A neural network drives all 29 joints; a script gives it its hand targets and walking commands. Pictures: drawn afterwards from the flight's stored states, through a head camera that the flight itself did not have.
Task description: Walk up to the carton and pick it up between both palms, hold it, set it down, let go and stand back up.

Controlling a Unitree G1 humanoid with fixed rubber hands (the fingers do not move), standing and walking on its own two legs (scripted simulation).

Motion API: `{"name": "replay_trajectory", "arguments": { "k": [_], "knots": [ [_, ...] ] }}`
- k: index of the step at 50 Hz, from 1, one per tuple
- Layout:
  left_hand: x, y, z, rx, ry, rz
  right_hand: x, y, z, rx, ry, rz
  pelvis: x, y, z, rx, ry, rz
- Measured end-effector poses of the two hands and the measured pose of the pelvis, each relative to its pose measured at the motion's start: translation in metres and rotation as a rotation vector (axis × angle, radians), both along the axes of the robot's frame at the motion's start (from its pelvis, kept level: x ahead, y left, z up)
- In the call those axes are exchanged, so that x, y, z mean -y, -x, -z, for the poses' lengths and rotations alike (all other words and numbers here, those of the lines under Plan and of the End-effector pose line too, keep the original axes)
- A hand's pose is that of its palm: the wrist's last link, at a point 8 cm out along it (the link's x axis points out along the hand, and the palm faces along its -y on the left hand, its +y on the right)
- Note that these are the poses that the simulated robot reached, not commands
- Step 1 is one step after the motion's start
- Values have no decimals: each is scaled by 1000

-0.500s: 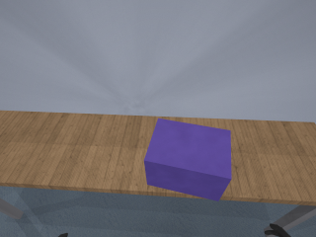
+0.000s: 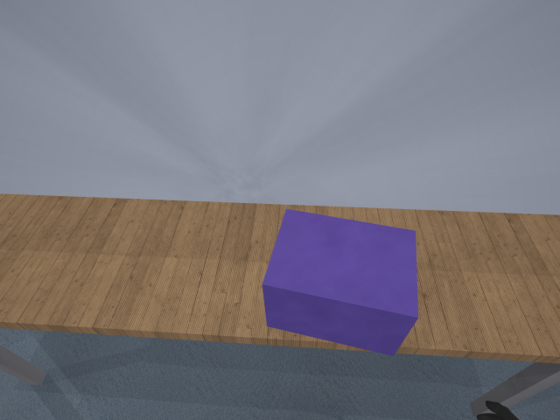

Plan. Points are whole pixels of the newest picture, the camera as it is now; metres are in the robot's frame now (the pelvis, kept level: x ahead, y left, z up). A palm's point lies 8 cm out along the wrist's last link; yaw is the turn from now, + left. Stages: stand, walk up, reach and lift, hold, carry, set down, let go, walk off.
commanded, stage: stand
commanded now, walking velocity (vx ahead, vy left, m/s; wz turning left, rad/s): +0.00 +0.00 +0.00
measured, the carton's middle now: (338, 280) +0.37 -0.07 -0.08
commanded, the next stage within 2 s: none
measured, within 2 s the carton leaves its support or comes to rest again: neither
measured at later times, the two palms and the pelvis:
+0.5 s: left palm out of the picture +0.08 +0.31 -0.11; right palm out of the picture +0.10 -0.31 -0.10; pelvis +0.00 +0.00 +0.00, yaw +0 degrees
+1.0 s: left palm out of the picture +0.08 +0.31 -0.11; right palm out of the picture +0.10 -0.31 -0.10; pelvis +0.01 +0.00 +0.00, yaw +0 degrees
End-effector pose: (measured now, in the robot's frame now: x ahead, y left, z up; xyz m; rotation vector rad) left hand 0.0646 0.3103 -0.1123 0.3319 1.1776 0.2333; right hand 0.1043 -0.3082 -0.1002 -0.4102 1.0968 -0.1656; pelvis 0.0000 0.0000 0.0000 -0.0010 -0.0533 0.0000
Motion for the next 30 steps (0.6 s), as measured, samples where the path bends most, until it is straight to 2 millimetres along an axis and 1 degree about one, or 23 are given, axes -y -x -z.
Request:
{"name": "replay_trajectory", "arguments": {
  "k": [6, 20, 30],
  "knots": [
    [-1, -3, -1, -2, -1, -1, 0, 4, 2, -16, 2, 14, -1, -1, 0, -1, 0, 1],
    [1, -10, -1, -2, 5, 1, -3, 6, 4, -21, -8, 29, -3, -4, -1, -3, -2, 7],
    [3, -11, 0, -6, 6, 2, 1, 5, 3, -18, -3, 41, -1, -5, -1, -4, -2, 7]
  ]
}}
